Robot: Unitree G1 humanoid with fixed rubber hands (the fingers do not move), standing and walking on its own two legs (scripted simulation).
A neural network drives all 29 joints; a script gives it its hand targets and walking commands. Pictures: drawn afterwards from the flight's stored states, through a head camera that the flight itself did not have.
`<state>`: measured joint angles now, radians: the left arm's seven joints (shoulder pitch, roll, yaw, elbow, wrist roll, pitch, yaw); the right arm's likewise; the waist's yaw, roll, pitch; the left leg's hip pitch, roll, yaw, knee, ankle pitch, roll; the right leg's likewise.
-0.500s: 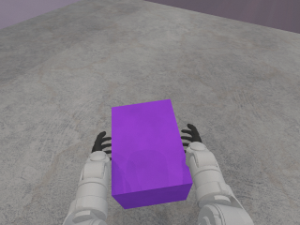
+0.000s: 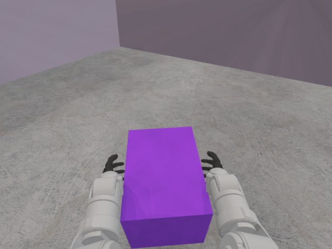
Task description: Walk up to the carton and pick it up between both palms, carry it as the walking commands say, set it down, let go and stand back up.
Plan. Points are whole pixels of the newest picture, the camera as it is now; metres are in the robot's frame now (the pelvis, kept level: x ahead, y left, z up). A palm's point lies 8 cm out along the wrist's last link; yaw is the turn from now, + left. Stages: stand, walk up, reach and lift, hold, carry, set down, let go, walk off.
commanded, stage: reach and lift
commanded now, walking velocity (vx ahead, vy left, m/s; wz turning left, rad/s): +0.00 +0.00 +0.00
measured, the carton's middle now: (163, 182) +0.37 +0.02 -0.02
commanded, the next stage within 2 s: hold in 1.34 s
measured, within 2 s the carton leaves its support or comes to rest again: neither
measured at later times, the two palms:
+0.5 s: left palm (111, 176) +0.32 +0.16 +0.06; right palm (216, 170) +0.35 -0.12 +0.07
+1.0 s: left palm (108, 179) +0.30 +0.16 +0.07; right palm (220, 175) +0.32 -0.12 +0.08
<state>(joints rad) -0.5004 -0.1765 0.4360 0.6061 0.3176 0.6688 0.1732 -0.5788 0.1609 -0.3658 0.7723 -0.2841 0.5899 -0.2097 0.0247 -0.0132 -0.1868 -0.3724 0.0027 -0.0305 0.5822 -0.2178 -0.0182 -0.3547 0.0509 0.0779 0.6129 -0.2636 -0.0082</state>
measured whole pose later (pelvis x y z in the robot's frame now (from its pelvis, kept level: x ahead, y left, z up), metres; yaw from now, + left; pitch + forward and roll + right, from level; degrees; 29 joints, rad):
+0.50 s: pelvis +0.02 +0.01 +0.01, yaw +0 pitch +1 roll +0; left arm -0.47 -0.18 0.36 0.60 0.32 0.71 0.17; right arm -0.58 0.15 -0.37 0.72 -0.34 0.70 -0.17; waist 0.02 0.00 -0.19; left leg -0.32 0.00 -0.03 0.52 -0.21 -0.02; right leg -0.29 0.05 0.08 0.51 -0.24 -0.01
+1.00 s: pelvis +0.00 +0.01 +0.01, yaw +0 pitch -2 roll +0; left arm -0.48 -0.19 0.41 0.57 0.32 0.74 0.16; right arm -0.55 0.16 -0.37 0.69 -0.37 0.70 -0.12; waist 0.01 -0.01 -0.19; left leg -0.29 0.00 -0.03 0.49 -0.17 -0.02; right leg -0.26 0.04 0.08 0.49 -0.20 -0.01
